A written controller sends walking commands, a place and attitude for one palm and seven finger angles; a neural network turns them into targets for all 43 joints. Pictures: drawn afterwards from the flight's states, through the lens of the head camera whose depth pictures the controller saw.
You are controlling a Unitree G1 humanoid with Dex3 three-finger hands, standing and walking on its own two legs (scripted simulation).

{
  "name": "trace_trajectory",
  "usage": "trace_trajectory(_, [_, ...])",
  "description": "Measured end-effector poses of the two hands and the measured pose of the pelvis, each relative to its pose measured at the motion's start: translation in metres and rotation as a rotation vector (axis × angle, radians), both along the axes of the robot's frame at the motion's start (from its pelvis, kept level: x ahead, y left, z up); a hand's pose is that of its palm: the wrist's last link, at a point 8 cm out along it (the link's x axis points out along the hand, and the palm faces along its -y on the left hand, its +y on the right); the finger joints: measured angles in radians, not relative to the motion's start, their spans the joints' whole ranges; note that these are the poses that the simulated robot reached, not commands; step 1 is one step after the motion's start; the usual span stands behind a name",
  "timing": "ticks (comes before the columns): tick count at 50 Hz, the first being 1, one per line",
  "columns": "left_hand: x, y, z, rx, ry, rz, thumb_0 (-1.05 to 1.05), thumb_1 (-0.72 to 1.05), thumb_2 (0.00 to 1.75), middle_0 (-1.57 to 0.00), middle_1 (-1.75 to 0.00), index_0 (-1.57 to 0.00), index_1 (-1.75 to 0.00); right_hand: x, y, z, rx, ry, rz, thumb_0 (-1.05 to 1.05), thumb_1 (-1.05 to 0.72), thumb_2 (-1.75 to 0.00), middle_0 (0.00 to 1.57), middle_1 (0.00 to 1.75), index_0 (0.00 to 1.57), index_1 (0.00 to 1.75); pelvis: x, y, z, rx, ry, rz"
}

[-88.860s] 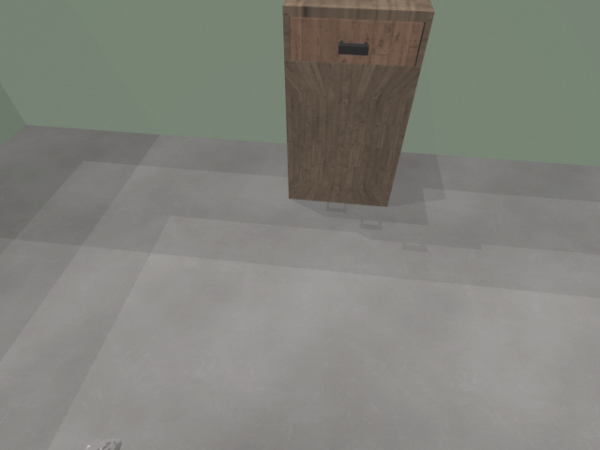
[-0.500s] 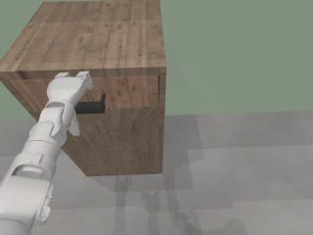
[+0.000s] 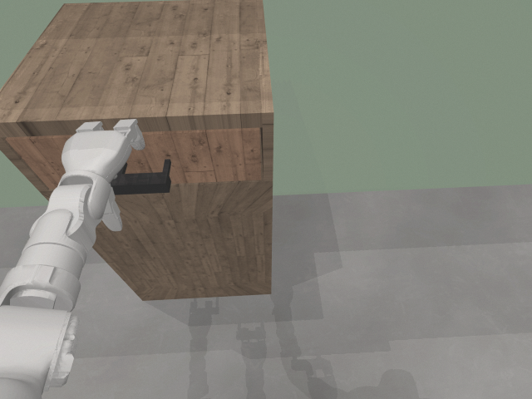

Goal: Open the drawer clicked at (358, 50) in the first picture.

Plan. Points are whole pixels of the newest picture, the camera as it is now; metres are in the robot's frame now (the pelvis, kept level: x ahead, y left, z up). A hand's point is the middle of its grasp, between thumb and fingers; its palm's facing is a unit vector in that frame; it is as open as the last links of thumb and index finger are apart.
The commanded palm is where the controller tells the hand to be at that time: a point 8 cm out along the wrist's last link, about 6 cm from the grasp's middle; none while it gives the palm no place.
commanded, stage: re-aim the fingers above the handle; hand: left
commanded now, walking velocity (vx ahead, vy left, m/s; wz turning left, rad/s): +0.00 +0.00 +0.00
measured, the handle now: (143, 174) +0.50 +0.24 +0.01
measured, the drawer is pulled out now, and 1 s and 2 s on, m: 0.00 0.00 0.00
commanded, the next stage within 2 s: lower the fingers behind the handle in 1.58 s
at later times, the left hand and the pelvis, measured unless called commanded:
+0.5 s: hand (120, 173) +0.45 +0.24 +0.07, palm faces -0.03 -0.02 -1.00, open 13.8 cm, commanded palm +0.43 +0.25 +0.13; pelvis +0.00 +0.01 +0.00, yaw +0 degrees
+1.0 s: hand (112, 180) +0.44 +0.25 +0.07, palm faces -0.03 -0.02 -1.00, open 13.8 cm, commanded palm +0.42 +0.25 +0.13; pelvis +0.00 +0.01 +0.00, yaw +1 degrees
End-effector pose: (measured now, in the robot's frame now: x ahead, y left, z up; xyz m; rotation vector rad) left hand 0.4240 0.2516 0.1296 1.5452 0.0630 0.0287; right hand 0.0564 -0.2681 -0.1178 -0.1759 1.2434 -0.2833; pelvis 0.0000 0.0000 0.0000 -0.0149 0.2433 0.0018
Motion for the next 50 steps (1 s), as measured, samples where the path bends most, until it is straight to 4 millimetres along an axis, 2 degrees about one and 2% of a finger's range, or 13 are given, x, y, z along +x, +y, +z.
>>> trace_trajectory(10, [-0.004, 0.001, -0.004, 0.012, 0.013, 0.01, 0.0, -0.49, 0.3, -0.32, -1.2, -0.32, -1.2, -0.008, 0.008, -0.002, 0.014, 0.003, -0.002, 0.01, -0.91, -0.9, 0.2, 0.3, 0.2, 0.3, -0.005, 0.003, 0.0, -0.001, -0.004, 0.005])
trace_trajectory(23, [0.009, -0.005, -0.003, 0.009, 0.011, 0.008, 0.0, -0.49, 0.3, -0.32, -1.2, -0.31, -1.2, -0.015, 0.012, -0.003, 0.009, 0.008, -0.004, 0.01, -0.91, -0.9, 0.2, 0.3, 0.2, 0.3, -0.006, 0.008, -0.002, -0.004, 0.008, 0.003])
trace_trajectory(30, [0.008, -0.008, -0.005, -0.001, 0.001, 0.0, 0.0, -0.49, 0.3, -0.32, -1.2, -0.31, -1.2, -0.017, 0.013, -0.003, 0.015, 0.017, -0.013, 0.01, -0.91, -0.9, 0.2, 0.3, 0.2, 0.3, -0.003, 0.009, -0.001, -0.003, 0.007, -0.005])
trace_trajectory(41, [-0.004, 0.006, -0.001, 0.006, 0.003, 0.033, 0.0, -0.49, 0.3, -0.32, -1.2, -0.31, -1.2, -0.004, 0.012, -0.001, 0.017, -0.008, 0.0, 0.01, -0.91, -0.9, 0.2, 0.3, 0.2, 0.3, -0.002, 0.007, 0.001, -0.004, -0.008, 0.0])
trace_trajectory(50, [-0.007, 0.001, -0.002, 0.007, 0.012, -0.002, 0.0, -0.49, 0.3, -0.32, -1.2, -0.32, -1.2, 0.011, 0.011, 0.002, 0.002, -0.041, 0.032, 0.01, -0.91, -0.9, 0.2, 0.3, 0.2, 0.3, -0.005, 0.006, 0.0, -0.004, -0.014, 0.016])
